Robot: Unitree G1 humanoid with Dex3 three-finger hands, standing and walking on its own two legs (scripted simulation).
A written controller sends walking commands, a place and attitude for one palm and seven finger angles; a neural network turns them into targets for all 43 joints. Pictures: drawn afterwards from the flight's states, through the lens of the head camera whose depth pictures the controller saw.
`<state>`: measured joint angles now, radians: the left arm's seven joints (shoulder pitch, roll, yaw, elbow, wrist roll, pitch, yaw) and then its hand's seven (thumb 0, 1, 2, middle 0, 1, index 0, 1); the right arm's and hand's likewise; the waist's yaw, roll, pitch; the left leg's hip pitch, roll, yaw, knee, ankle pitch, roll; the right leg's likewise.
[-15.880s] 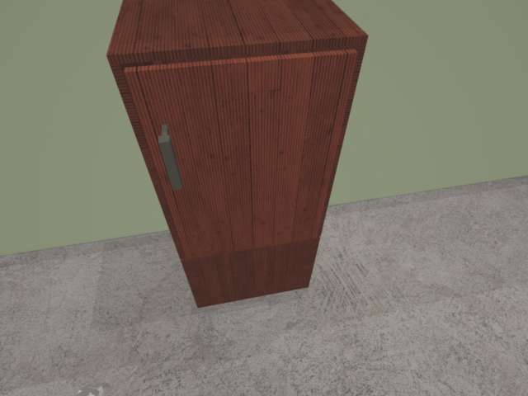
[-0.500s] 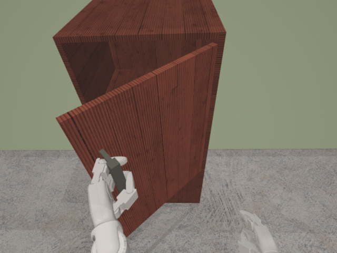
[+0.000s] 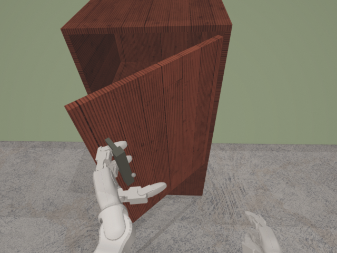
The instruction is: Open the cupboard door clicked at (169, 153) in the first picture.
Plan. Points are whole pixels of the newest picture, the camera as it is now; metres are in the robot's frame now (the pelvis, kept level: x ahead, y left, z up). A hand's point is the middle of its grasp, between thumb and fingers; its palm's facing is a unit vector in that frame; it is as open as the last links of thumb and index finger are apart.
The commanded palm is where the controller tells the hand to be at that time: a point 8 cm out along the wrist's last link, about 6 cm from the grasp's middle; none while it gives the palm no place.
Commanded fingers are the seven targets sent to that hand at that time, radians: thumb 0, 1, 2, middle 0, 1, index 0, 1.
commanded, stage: open thumb and fingers to let go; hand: left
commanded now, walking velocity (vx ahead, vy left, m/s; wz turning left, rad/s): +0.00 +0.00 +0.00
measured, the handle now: (119, 162) +0.30 +0.14 +0.08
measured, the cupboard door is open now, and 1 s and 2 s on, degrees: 43 43 43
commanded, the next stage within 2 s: slide the hand sideways off the handle in 0.28 s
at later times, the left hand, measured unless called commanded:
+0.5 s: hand (127, 180) +0.26 +0.11 +0.08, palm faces +0.11 -0.99 -0.06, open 15.6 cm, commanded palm +0.23 +0.14 +0.08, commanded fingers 0.00 -0.50 0.30 -0.15 -0.30 -0.15 -0.30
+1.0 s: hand (114, 200) +0.21 +0.13 +0.08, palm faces -0.02 -1.00 -0.01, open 16.1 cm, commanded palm +0.18 +0.18 +0.08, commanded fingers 0.00 -0.50 0.30 -0.15 -0.30 -0.15 -0.30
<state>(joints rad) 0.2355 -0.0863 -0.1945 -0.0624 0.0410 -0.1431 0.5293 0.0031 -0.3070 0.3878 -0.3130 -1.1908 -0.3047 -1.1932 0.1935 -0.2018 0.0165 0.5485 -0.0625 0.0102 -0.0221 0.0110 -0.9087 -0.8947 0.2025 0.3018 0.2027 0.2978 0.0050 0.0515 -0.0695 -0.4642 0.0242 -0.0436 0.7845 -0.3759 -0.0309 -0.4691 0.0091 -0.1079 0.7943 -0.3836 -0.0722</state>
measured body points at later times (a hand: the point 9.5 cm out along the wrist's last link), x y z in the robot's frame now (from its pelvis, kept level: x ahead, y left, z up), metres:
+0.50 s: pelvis +0.00 +0.04 +0.00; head +0.00 +0.03 +0.45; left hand +0.25 +0.16 +0.09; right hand +0.19 -0.17 -0.08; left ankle +0.02 +0.15 -0.71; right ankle +0.02 -0.07 -0.71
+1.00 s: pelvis +0.01 +0.04 -0.01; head +0.02 +0.03 +0.44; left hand +0.21 +0.18 +0.08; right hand +0.18 -0.18 -0.08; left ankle +0.02 +0.15 -0.71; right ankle +0.02 -0.07 -0.71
